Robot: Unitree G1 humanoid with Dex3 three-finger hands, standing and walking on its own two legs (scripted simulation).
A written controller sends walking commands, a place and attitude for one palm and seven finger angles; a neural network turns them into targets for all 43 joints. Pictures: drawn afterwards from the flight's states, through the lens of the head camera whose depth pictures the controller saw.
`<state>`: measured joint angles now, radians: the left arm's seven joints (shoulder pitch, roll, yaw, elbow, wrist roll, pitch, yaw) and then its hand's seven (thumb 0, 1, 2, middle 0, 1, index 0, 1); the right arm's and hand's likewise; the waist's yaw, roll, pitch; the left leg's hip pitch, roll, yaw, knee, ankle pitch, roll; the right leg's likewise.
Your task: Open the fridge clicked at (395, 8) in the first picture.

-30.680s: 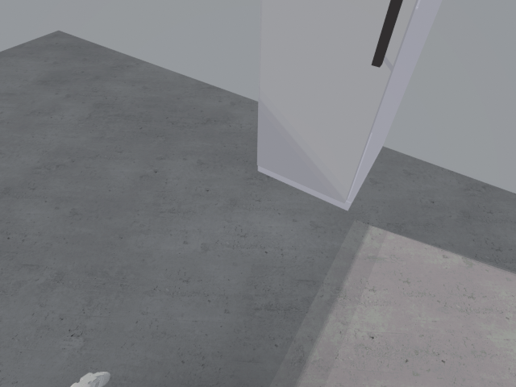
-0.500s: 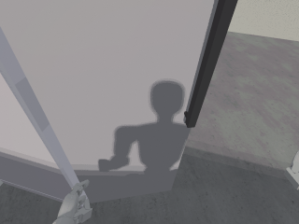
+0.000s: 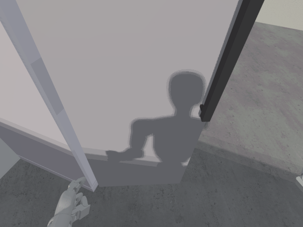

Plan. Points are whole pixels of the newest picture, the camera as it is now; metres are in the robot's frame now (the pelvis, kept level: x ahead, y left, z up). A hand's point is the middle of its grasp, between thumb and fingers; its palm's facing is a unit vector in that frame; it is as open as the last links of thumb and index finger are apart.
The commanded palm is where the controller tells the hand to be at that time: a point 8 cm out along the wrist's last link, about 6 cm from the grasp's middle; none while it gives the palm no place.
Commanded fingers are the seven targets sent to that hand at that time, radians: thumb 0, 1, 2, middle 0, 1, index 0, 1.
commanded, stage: step back with the hand held close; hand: right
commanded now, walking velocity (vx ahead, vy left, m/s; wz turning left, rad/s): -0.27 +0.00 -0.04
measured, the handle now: (226, 53) +0.47 -0.15 +0.25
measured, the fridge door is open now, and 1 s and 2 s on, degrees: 65 65 65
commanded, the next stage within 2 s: stop stepping back and stand still in 0.88 s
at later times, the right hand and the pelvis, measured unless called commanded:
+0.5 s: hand out of the picture +0.11 -0.29 +0.16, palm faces +0.54 +0.74 -0.40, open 7.4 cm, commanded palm +0.05 -0.32 +0.18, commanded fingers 0.00 -0.90 -0.90 0.20 0.30 0.20 0.30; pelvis -0.08 -0.01 -0.01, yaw -3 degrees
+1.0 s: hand out of the picture -0.02 -0.32 +0.17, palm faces +0.60 +0.73 -0.33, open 7.4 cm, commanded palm -0.09 -0.34 +0.18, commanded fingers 0.00 -0.90 -0.90 0.20 0.30 0.20 0.30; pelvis -0.19 -0.03 -0.03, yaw -8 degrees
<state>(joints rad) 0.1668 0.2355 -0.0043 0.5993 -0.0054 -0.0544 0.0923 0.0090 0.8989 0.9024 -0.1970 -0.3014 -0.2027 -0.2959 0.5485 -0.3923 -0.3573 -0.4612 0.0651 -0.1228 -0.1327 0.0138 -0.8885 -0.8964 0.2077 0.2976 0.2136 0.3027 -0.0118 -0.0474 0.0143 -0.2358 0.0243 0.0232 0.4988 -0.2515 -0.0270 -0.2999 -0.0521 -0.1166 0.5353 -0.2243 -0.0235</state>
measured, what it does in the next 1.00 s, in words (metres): walks backwards: right foot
